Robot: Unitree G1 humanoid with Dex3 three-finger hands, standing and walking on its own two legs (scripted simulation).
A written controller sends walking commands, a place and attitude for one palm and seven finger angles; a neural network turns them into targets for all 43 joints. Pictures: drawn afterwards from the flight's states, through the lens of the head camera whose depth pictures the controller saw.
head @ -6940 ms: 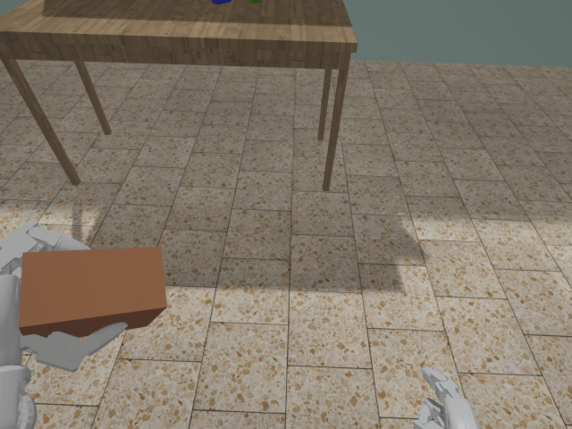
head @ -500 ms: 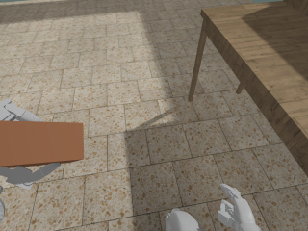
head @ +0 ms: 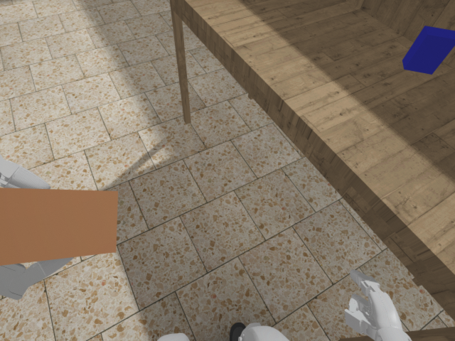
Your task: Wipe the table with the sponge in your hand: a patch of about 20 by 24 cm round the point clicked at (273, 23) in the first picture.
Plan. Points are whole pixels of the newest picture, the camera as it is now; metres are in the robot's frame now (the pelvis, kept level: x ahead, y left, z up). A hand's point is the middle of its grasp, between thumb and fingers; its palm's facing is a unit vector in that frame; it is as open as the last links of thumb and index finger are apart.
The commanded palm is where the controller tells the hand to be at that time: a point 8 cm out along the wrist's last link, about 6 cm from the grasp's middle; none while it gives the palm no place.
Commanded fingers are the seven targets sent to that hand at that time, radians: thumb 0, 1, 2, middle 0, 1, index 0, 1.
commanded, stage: turn to face it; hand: left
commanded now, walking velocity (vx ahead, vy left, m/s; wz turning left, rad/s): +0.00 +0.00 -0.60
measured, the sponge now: (63, 222) +0.23 +0.20 +0.17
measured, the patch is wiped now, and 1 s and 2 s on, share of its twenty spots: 0.00 0.00 0.00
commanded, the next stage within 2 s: none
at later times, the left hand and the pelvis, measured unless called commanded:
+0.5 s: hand (198, 232) +0.23 +0.05 +0.18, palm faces +0.00 -0.82 -0.57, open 10.3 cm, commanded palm +0.17 +0.13 +0.19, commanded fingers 0.00 0.10 1.30 -1.20 -1.60 -1.20 -1.60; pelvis -0.07 -0.08 +0.00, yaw -20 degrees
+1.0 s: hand (218, 290) +0.17 +0.03 +0.18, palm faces -0.13 -0.90 -0.42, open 10.3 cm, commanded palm +0.14 +0.09 +0.19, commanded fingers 0.00 0.10 1.30 -1.20 -1.60 -1.20 -1.60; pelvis -0.15 -0.05 +0.01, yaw -34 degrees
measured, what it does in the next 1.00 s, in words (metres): walks backwards, turning right: right foot, then left foot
